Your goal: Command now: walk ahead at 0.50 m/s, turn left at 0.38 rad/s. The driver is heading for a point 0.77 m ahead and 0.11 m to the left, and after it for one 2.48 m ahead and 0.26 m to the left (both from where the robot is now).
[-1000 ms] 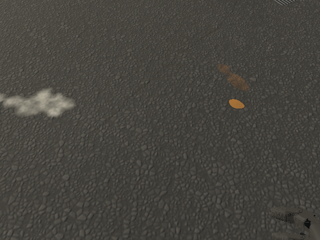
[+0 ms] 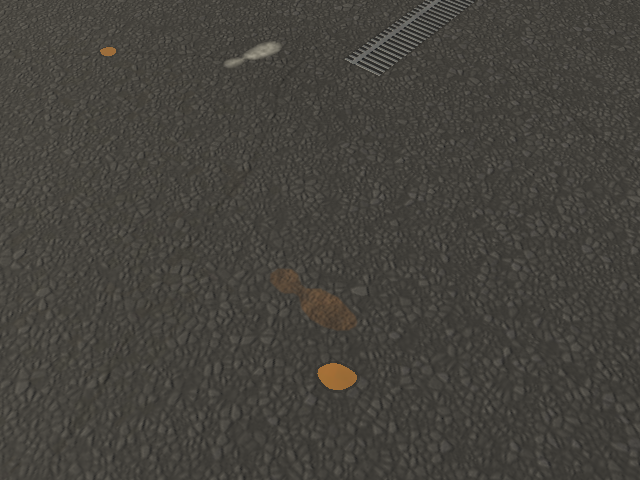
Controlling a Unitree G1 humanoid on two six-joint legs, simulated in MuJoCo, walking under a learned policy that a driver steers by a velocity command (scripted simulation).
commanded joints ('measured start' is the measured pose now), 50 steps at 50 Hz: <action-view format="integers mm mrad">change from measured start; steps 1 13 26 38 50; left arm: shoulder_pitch -34 -166 89 -16 170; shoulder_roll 164 67 271 143 0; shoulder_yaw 36 -6 70 28 -32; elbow -66 -185 -124 -76 -54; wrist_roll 1 24 31 -8 -2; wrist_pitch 8 -46 -78 -53 -32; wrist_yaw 26 2 -19 -16 -4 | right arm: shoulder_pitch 220 152 390 27 290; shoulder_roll -208 -188 -24 -45 -298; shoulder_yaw -82 -66 -14 -4 -90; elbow -26 -73 -76 -126 -86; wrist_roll -4 -3 11 -12 -49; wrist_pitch -6 8 25 8 1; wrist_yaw -11 -63 -72 -46 -52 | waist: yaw -165 -56 -17 -11 -131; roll -76 29 -337 -107 269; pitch -171 -17 -332 1 -351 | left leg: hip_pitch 403 270 -61 -68 946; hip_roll -45 89 -136 70 422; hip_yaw -13 -298 -193 -71 -577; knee -16 -328 577 239 -113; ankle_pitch -8 100 -482 -103 95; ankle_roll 88 201 -38 -79 209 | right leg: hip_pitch -131 -686 232 -242 -731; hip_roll -221 -120 -429 -251 -10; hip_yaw -24 112 746 242 79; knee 478 557 81 -128 802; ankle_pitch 1074 297 153 450 -113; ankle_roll -47 101 -247 -187 40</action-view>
